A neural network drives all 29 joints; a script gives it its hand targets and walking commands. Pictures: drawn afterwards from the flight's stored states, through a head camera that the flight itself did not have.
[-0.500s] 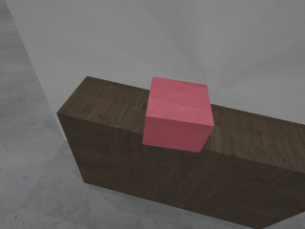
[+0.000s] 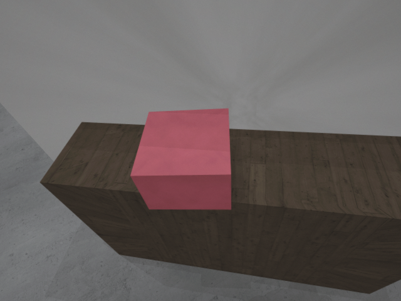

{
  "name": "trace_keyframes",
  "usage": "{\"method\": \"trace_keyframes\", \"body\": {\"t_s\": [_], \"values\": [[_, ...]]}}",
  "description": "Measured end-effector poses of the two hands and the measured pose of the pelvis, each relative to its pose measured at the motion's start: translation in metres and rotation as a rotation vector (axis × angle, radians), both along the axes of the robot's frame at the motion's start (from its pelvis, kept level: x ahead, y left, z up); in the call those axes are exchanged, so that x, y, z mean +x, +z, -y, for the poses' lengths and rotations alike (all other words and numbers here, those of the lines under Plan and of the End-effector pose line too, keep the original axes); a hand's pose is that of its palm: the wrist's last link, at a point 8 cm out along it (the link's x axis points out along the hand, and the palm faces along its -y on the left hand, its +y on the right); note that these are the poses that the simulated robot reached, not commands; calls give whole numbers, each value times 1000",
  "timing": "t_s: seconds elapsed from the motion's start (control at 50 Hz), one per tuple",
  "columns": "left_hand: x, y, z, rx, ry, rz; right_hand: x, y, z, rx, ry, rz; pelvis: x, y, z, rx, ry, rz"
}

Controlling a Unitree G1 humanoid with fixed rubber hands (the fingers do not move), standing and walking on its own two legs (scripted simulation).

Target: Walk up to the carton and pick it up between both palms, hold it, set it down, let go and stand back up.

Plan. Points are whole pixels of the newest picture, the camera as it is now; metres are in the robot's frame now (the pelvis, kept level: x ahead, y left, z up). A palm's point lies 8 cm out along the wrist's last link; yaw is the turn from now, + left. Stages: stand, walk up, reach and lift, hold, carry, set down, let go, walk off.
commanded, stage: walk up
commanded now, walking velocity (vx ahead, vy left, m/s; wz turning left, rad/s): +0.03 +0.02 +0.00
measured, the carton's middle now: (188, 159) +0.45 +0.04 -0.01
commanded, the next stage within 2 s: stand in 1.44 s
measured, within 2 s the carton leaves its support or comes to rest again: neither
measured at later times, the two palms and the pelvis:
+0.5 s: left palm out of the picture +0.02 +0.20 -0.15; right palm out of the picture +0.03 -0.21 -0.16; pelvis +0.04 -0.01 +0.00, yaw +0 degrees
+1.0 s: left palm out of the picture -0.01 +0.30 -0.16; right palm out of the picture +0.03 -0.14 -0.14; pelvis +0.01 +0.08 -0.01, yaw +0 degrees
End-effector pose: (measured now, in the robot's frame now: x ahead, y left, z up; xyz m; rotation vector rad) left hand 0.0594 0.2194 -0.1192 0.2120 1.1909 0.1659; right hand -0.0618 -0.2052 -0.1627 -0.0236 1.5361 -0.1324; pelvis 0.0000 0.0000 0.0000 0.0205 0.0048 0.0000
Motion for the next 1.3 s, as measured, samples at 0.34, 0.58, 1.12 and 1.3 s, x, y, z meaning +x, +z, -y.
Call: {"method": "trace_keyframes", "body": {"t_s": [0.34, 0.58, 1.12, 1.3], "values": [[-26, -30, 18, -80, 77, -164, 87, 9, 10, -62, 56, 114, 40, -4, 13, -18, 2, 8], [-46, -23, 4, -28, 107, -196, 90, 3, 19, -81, 62, 79, 35, -6, 3, -3, -15, 14], [-72, -39, -72, -88, 78, -216, 69, 8, -76, -86, 39, 182, 3, -10, -79, 18, -23, 16], [-81, -27, -63, -83, 80, -220, 42, 8, -78, -46, 17, 125, -1, -2, -76, -13, -13, 26]]}}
